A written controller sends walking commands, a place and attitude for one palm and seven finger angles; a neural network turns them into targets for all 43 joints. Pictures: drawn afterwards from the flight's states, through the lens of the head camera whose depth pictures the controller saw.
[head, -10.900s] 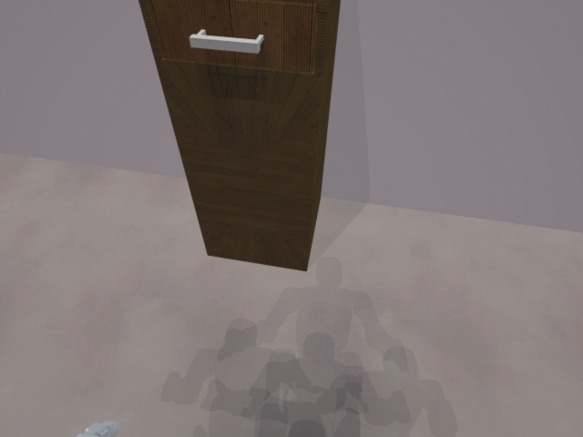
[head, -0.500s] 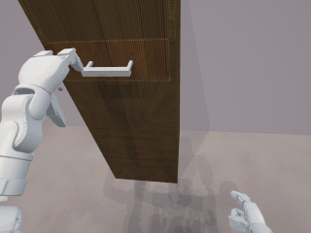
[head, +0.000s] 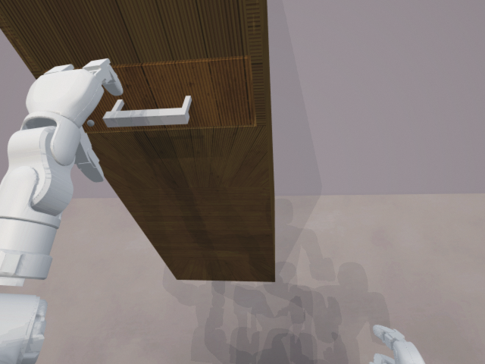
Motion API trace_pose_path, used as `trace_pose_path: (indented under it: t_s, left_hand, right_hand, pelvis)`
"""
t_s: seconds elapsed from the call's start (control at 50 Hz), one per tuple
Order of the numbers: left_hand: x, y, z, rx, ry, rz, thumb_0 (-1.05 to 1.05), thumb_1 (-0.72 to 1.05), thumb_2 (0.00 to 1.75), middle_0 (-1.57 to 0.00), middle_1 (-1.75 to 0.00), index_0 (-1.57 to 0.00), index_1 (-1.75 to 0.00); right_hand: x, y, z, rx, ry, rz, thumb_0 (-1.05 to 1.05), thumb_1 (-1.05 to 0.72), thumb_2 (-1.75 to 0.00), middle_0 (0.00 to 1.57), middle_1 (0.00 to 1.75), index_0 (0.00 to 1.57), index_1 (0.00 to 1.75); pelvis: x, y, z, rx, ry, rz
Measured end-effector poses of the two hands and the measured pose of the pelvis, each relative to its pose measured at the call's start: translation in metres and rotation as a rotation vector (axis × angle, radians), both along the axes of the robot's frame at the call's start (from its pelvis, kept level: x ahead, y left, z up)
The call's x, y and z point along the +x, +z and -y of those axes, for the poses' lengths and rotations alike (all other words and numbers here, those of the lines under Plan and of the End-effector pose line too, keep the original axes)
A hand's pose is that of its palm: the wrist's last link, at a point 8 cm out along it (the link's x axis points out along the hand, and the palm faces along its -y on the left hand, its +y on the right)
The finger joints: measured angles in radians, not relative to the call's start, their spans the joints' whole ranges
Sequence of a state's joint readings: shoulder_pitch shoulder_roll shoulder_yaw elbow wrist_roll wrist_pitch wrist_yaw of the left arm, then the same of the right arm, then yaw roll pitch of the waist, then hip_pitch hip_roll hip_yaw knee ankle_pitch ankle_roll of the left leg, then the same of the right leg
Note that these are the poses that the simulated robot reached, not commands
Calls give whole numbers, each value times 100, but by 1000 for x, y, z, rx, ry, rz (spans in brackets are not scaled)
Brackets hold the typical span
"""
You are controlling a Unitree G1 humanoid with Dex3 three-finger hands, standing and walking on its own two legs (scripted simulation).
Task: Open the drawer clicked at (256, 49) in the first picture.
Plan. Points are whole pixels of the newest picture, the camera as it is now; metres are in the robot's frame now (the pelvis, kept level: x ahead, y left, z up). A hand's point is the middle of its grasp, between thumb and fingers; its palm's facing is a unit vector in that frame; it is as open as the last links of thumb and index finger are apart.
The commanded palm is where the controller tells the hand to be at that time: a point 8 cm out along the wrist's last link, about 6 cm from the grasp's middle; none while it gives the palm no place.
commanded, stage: move the hooked fingers above the handle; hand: left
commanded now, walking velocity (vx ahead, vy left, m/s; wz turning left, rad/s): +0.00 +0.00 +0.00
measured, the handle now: (149, 110) +0.52 +0.23 +0.16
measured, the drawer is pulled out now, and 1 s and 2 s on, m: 0.00 0.00 0.00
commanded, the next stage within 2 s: none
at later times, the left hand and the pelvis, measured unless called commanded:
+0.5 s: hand (109, 115) +0.44 +0.26 +0.20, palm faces -0.01 +0.01 -1.00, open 13.9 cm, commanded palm +0.42 +0.23 +0.27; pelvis +0.01 +0.02 +0.00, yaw +1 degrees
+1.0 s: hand (142, 90) +0.48 +0.21 +0.22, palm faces +0.05 -0.01 -1.00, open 13.5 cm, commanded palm +0.45 +0.23 +0.27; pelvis +0.00 +0.00 +0.00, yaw -3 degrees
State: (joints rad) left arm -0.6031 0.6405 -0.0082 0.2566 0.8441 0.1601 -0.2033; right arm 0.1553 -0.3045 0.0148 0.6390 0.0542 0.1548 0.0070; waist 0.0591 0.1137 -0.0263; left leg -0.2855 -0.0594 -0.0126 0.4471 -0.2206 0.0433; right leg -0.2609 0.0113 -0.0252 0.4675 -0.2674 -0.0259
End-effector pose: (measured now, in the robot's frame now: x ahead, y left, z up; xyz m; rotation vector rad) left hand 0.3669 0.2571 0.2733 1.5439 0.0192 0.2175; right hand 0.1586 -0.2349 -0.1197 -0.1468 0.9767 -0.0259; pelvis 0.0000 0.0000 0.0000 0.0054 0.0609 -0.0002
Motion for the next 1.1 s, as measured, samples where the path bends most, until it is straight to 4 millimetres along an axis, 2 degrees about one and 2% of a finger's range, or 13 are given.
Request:
trace_pose_path:
  t_s: [0.14,0.22,0.28,0.36,0.42,0.46,0.52,0.58,0.66,0.76,0.86,0.96,1.1]
  left_hand:
    - [7,-36,30,-4,-153,-140,0,-49,30,-32,-120,-32,-120]
    - [14,-29,44,2,-267,-69,0,-49,30,-32,-120,-33,-120]
    - [26,-12,35,-4,-237,12,0,-49,30,-32,-120,-33,-120]
    - [42,7,8,-8,-77,48,0,-49,30,-32,-120,-32,-120]
    - [47,7,-6,10,27,-5,0,-49,30,-32,-120,-32,-120]
    - [49,-2,-5,17,47,-71,0,-49,30,-31,-120,-32,-120]
    - [52,-22,12,23,-24,-169,-1,-49,30,-31,-120,-32,-120]
    - [53,-37,46,27,-193,-203,-1,-49,30,-32,-120,-32,-120]
    - [61,-33,82,20,-370,-129,0,-49,30,-32,-120,-32,-120]
    - [86,-6,80,-18,-322,4,0,-49,30,-39,-124,-33,-120]
    - [91,2,87,4,-249,12,0,-49,30,-52,-132,-36,-123]
    - [89,6,71,7,-105,-35,0,-49,30,-45,-127,-38,-126]
    - [69,-14,10,21,65,-190,0,-49,30,-36,-122,-35,-123]
  right_hand:
    - [19,9,-16,-8,19,45,1,-91,-90,20,30,20,30]
    - [27,15,-22,-16,23,77,1,-90,-90,20,30,20,30]
    - [26,14,-25,-12,22,68,1,-90,-90,20,30,20,30]
    - [16,7,-27,3,16,15,1,-90,-90,20,30,20,30]
    - [6,2,-25,11,4,-32,1,-90,-90,20,30,20,30]
    - [-1,-1,-24,9,-4,-60,1,-90,-90,20,30,20,30]
    - [-9,-2,-20,-10,-15,-81,1,-90,-90,20,30,20,30]
    - [-15,0,-15,-36,-31,-74,1,-90,-90,20,30,20,30]
    - [-23,2,-9,-56,-64,-58,1,-91,-90,20,30,20,30]
    - [-42,-5,-5,-50,-103,-101,1,-91,-90,20,30,20,30]
    - [-63,-14,-1,-27,-118,-176,1,-91,-90,20,30,20,30]
    - [-70,-14,8,-13,-175,-158,1,-90,-90,20,30,20,30]
    - [-71,-1,36,-79,-201,-101,1,-90,-90,20,30,20,30]
  pelvis:
    - [5,0,-8,-2,13,5]
    - [7,0,-11,-6,12,1]
    - [7,0,-13,-8,8,-8]
    - [7,0,-15,-8,4,-29]
    - [8,0,-16,-8,7,-39]
    - [9,0,-17,-8,13,-40]
    - [9,0,-17,-7,23,-35]
    - [9,-1,-18,-7,26,-28]
    - [9,-1,-18,-8,13,-30]
    - [6,0,-14,-7,-15,-49]
    - [3,1,-8,-2,-35,-54]
    - [0,2,0,5,-56,-34]
    - [-3,1,13,6,-38,-18]
